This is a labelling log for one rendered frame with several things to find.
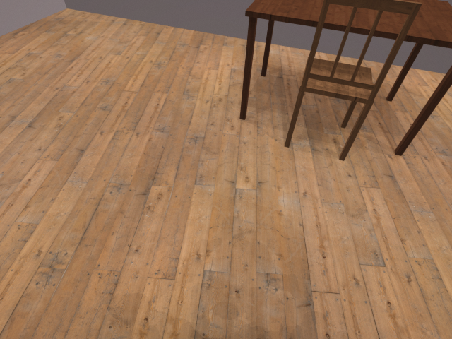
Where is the table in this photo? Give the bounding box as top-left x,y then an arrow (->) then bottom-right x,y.
240,0 -> 452,156

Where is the chair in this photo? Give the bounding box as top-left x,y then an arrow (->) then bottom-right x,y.
285,0 -> 422,161

